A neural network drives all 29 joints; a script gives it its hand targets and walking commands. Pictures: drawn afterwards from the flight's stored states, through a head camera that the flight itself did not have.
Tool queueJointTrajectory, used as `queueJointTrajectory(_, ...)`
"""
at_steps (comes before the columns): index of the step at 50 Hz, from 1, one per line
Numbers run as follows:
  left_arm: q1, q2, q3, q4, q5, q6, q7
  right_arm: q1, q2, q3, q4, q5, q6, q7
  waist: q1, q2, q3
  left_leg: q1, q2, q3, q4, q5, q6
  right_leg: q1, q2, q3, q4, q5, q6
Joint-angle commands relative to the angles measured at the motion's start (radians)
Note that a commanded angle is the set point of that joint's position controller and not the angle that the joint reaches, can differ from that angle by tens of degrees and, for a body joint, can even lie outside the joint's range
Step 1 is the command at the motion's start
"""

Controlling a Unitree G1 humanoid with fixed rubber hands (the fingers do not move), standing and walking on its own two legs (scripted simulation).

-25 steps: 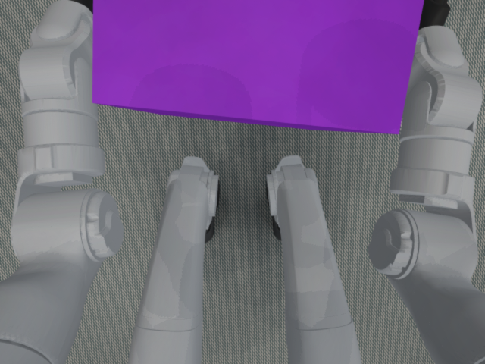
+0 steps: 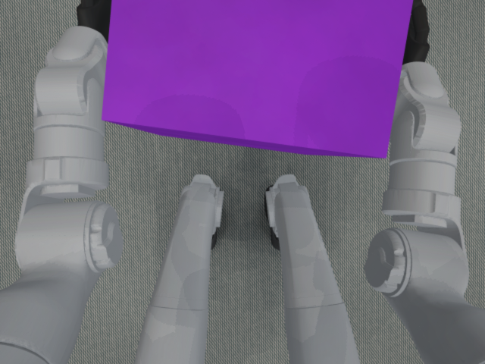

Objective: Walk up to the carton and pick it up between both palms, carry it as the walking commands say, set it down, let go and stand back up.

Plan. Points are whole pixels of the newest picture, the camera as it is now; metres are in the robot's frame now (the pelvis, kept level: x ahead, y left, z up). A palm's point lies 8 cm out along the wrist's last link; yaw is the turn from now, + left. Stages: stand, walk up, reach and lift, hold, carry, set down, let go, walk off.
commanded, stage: reach and lift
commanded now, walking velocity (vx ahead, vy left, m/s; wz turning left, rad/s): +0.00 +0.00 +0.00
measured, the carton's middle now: (251, 58) +0.50 -0.01 -0.12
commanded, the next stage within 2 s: none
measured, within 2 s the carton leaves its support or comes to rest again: neither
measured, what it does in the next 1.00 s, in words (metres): rises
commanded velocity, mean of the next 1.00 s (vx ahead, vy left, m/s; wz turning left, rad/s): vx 0.00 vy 0.00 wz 0.00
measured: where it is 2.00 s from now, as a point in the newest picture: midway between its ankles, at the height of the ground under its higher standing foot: (243, 229)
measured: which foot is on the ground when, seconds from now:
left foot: down 0.00-1.00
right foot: down 0.00-1.00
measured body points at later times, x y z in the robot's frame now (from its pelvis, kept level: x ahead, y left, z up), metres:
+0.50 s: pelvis +0.02 +0.00 +0.07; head +0.28 +0.00 +0.42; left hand +0.51 +0.18 +0.01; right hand +0.48 -0.21 +0.01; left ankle +0.15 +0.11 -0.57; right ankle +0.15 -0.12 -0.57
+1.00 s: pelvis +0.14 -0.01 +0.14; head +0.18 +0.00 +0.59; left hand +0.50 +0.18 +0.13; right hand +0.47 -0.21 +0.13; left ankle +0.15 +0.11 -0.57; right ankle +0.15 -0.12 -0.57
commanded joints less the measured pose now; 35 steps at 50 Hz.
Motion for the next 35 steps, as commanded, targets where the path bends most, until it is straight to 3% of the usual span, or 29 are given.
queueJointTrajectory(1, -0.682, -1.089, -0.579, -0.157, -0.123, -0.045, -0.196, -0.744, 1.025, 0.657, -0.059, 0.101, -0.014, 0.268, -0.019, 0.011, -2.127, 0.549, -0.024, 0.032, -0.278, -0.02, 0.01, 0.481, 0.03, -0.069, -0.266, -0.001, -0.034)
queueJointTrajectory(2, -0.702, -1.088, -0.573, -0.198, -0.128, -0.054, -0.198, -0.729, 1.078, 0.689, -0.062, 0.119, -0.01, 0.277, -0.001, 0.004, -2.148, 0.589, -0.024, 0.025, -0.311, 0.002, 0.02, 0.523, 0.029, -0.066, -0.29, 0.002, -0.028)
queueJointTrajectory(3, -0.691, -1.114, -0.595, -0.212, -0.132, -0.053, -0.205, -0.734, 1.057, 0.688, -0.115, 0.104, -0.02, 0.281, -0.027, -0.008, -2.228, 0.641, -0.024, 0.01, -0.316, 0.032, 0.017, 0.557, 0.037, -0.083, -0.292, 0.03, -0.026)
queueJointTrajectory(4, -0.682, -1.096, -0.624, -0.266, -0.146, -0.059, -0.203, -0.713, 1.051, 0.707, -0.148, 0.125, -0.024, 0.284, -0.01, 0.025, -2.265, 0.662, -0.029, 0.022, -0.309, 0.09, 0.011, 0.601, 0.032, -0.071, -0.292, 0.084, -0.031)
queueJointTrajectory(5, -0.665, -1.104, -0.628, -0.276, -0.144, -0.061, -0.189, -0.734, 1.088, 0.748, -0.206, 0.153, -0.03, 0.283, 0.005, -0.017, -2.343, 0.75, -0.027, 0.011, -0.309, 0.15, 0.015, 0.609, 0.039, -0.08, -0.291, 0.131, -0.023)
queueJointTrajectory(7, -0.688, -1.108, -0.668, -0.342, -0.168, -0.058, -0.189, -0.728, 1.051, 0.749, -0.257, 0.158, -0.034, 0.28, 0.001, 0.056, -2.415, 0.798, -0.027, 0.029, -0.316, 0.208, 0.004, 0.655, 0.037, -0.055, -0.312, 0.176, -0.037)
queueJointTrajectory(8, -0.62, -1.103, -0.651, -0.288, -0.149, -0.057, -0.191, -0.716, 1.043, 0.735, -0.23, 0.141, -0.036, 0.278, 0.004, 0.032, -2.355, 0.771, -0.029, 0.019, -0.323, 0.186, 0.01, 0.65, 0.036, -0.072, -0.309, 0.148, -0.027)
queueJointTrajectory(11, -0.651, -1.087, -0.633, -0.305, -0.131, -0.063, -0.188, -0.64, 1.062, 0.715, -0.136, 0.116, -0.02, 0.283, -0.004, 0.027, -2.198, 0.734, -0.021, 0.019, -0.368, 0.09, 0.01, 0.603, 0.035, -0.062, -0.346, 0.077, -0.032)
queueJointTrajectory(13, -0.588, -1.098, -0.59, -0.199, -0.102, -0.059, -0.204, -0.603, 1.066, 0.683, -0.067, 0.084, -0.022, 0.296, -0.003, 0.004, -2.052, 0.666, -0.01, 0.014, -0.397, 0.019, 0.017, 0.573, 0.02, -0.059, -0.377, 0.007, -0.03)
queueJointTrajectory(14, -0.626, -1.118, -0.606, -0.215, -0.116, -0.063, -0.208, -0.631, 1.065, 0.679, -0.094, 0.077, -0.029, 0.299, -0.045, -0.006, -2.057, 0.68, -0.015, 0.009, -0.405, -0.002, 0.015, 0.588, 0.025, -0.069, -0.388, 0.001, -0.037)
queueJointTrajectory(15, -0.594, -1.131, -0.625, -0.233, -0.121, -0.063, -0.211, -0.653, 1.082, 0.709, -0.152, 0.103, -0.037, 0.305, -0.009, 0.03, -2.123, 0.749, -0.017, 0.008, -0.428, 0.051, 0.011, 0.643, 0.025, -0.059, -0.403, 0.047, -0.035)
queueJointTrajectory(16, -0.601, -1.14, -0.654, -0.279, -0.128, -0.066, -0.214, -0.555, 1.105, 0.699, -0.109, 0.088, -0.031, 0.305, -0.031, 0.039, -2.126, 0.743, -0.016, 0.016, -0.436, 0.091, 0.004, 0.673, 0.026, -0.064, -0.409, 0.096, -0.037)
queueJointTrajectory(19, -0.617, -1.137, -0.699, -0.408, -0.167, -0.073, -0.207, -0.619, 1.099, 0.772, -0.309, 0.137, -0.042, 0.291, -0.026, 0.048, -2.317, 0.872, -0.034, 0.023, -0.431, 0.242, 0.005, 0.832, 0.036, -0.045, -0.426, 0.218, -0.038)
queueJointTrajectory(20, -0.624, -1.153, -0.706, -0.379, -0.171, -0.067, -0.204, -0.593, 1.07, 0.737, -0.265, 0.112, -0.034, 0.294, -0.07, 0.046, -2.274, 0.912, -0.023, 0.002, -0.444, 0.209, 0.001, 0.752, 0.039, -0.072, -0.42, 0.204, -0.034)
queueJointTrajectory(21, -0.601, -1.16, -0.693, -0.356, -0.161, -0.066, -0.202, -0.593, 1.071, 0.731, -0.237, 0.106, -0.036, 0.294, -0.039, 0.047, -2.179, 0.854, -0.03, 0.02, -0.456, 0.179, -0.003, 0.743, 0.035, -0.052, -0.446, 0.16, -0.045)
queueJointTrajectory(22, -0.554, -1.148, -0.642, -0.292, -0.131, -0.057, -0.211, -0.572, 1.066, 0.716, -0.209, 0.079, -0.027, 0.297, -0.053, 0.02, -2.137, 0.832, -0.022, 0.006, -0.484, 0.12, 0.017, 0.76, 0.031, -0.054, -0.465, 0.108, -0.036)
queueJointTrajectory(23, -0.546, -1.137, -0.614, -0.212, -0.087, -0.061, -0.219, -0.537, 1.046, 0.667, -0.077, 0.038, -0.025, 0.303, -0.043, 0.054, -1.96, 0.716, -0.01, 0.013, -0.507, 0.028, 0.009, 0.684, 0.02, -0.043, -0.485, 0.024, -0.045)
queueJointTrajectory(24, -0.539, -1.131, -0.625, -0.226, -0.094, -0.072, -0.228, -0.495, 1.078, 0.692, -0.085, 0.047, -0.031, 0.311, -0.059, 0.025, -1.953, 0.706, -0.011, 0.012, -0.509, 0.02, 0.009, 0.723, 0.015, -0.038, -0.497, 0.035, -0.044)
queueJointTrajectory(25, -0.469, -1.152, -0.637, -0.198, -0.095, -0.061, -0.234, -0.518, 1.093, 0.731, -0.153, 0.074, -0.034, 0.31, -0.029, 0.012, -1.978, 0.735, -0.01, 0.016, -0.52, 0.06, 0.007, 0.778, 0.02, -0.047, -0.497, 0.078, -0.038)
queueJointTrajectory(26, -0.427, -1.149, -0.645, -0.195, -0.084, -0.063, -0.238, -0.429, 1.099, 0.709, -0.115, 0.049, -0.031, 0.317, -0.053, 0.008, -1.953, 0.78, -0.007, 0.001, -0.543, 0.077, 0.009, 0.742, 0.022, -0.059, -0.503, 0.084, -0.037)
queueJointTrajectory(27, -0.383, -1.161, -0.651, -0.177, -0.08, -0.064, -0.239, -0.438, 1.119, 0.723, -0.145, 0.063, -0.038, 0.317, -0.014, 0.044, -1.952, 0.783, -0.014, 0.015, -0.537, 0.148, -0.002, 0.774, 0.026, -0.049, -0.5, 0.154, -0.036)
queueJointTrajectory(28, -0.402, -1.18, -0.687, -0.297, -0.109, -0.07, -0.231, -0.459, 1.133, 0.788, -0.276, 0.107, -0.042, 0.322, -0.023, 0.021, -2.155, 0.925, -0.017, 0.008, -0.539, 0.286, 0.005, 0.881, 0.033, -0.045, -0.507, 0.281, -0.025)
queueJointTrajectory(29, -0.407, -1.169, -0.7, -0.327, -0.127, -0.073, -0.226, -0.455, 1.12, 0.793, -0.279, 0.117, -0.044, 0.315, -0.014, 0.046, -2.143, 0.92, -0.025, 0.012, -0.534, 0.33, 0.0, 0.902, 0.029, -0.037, -0.508, 0.309, -0.029)
queueJointTrajectory(30, -0.366, -1.167, -0.685, -0.365, -0.122, -0.073, -0.225, -0.451, 1.126, 0.815, -0.359, 0.123, -0.039, 0.308, -0.02, -0.007, -2.188, 0.929, -0.035, 0.017, -0.518, 0.372, 0.016, 0.973, 0.031, -0.025, -0.52, 0.357, -0.024)
queueJointTrajectory(31, -0.352, -1.148, -0.664, -0.333, -0.108, -0.072, -0.22, -0.467, 1.119, 0.798, -0.345, 0.122, -0.041, 0.304, -0.001, -0.004, -2.139, 0.933, -0.03, 0.011, -0.533, 0.341, 0.022, 0.93, 0.025, -0.027, -0.523, 0.326, -0.018)
queueJointTrajectory(32, -0.334, -1.165, -0.619, -0.253, -0.073, -0.075, -0.219, -0.422, 1.112, 0.744, -0.204, 0.077, -0.025, 0.309, -0.016, -0.027, -1.937, 0.86, -0.018, 0.003, -0.565, 0.24, 0.028, 0.808, 0.026, -0.043, -0.54, 0.218, -0.015)
queueJointTrajectory(33, -0.307, -1.183, -0.578, -0.228, -0.045, -0.067, -0.227, -0.395, 1.112, 0.717, -0.184, 0.05, -0.024, 0.314, 0.001, -0.012, -1.825, 0.842, -0.01, 0.006, -0.608, 0.183, 0.028, 0.811, 0.014, -0.021, -0.592, 0.16, -0.023)
queueJointTrajectory(34, -0.315, -1.199, -0.608, -0.286, -0.059, -0.072, -0.227, -0.338, 1.119, 0.723, -0.171, 0.049, -0.021, 0.323, -0.013, 0.018, -1.845, 0.868, -0.012, 0.004, -0.623, 0.217, 0.015, 0.867, 0.012, -0.022, -0.599, 0.219, -0.029)
queueJointTrajectory(35, -0.24, -1.167, -0.572, -0.189, -0.016, -0.076, -0.234, -0.259, 1.137, 0.691, -0.07, 0.003, -0.021, 0.322, 0.0, -0.014, -1.662, 0.758, -0.012, 0.006, -0.626, 0.181, 0.022, 0.825, 0.004, -0.017, -0.605, 0.194, -0.022)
